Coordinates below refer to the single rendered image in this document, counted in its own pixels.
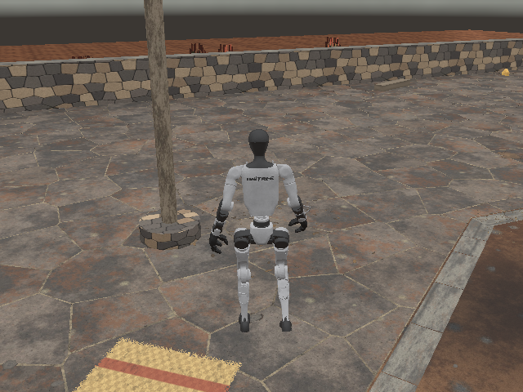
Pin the robot right forearm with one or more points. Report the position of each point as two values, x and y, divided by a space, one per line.
299 211

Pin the right robot shin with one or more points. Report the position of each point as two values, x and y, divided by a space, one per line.
283 292

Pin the robot left thigh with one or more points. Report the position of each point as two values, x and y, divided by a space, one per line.
242 246

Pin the robot left forearm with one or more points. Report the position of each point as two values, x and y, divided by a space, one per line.
219 221

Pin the robot right hand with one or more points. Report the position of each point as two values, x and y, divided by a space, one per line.
301 228

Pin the right robot upper arm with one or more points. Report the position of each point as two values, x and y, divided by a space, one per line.
286 172

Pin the robot left hand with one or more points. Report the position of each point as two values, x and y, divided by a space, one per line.
213 242

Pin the left robot upper arm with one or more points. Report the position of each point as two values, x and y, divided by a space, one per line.
229 189

